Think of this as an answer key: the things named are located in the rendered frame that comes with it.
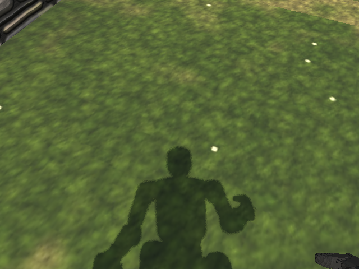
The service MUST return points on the right robot hand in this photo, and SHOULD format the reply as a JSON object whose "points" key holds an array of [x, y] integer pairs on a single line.
{"points": [[337, 261]]}

